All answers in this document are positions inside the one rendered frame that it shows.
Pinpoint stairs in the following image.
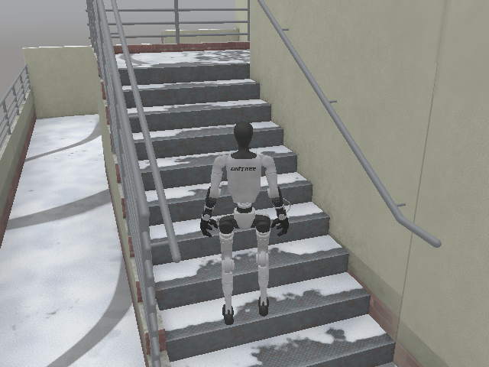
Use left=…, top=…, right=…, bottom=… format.
left=118, top=63, right=396, bottom=367

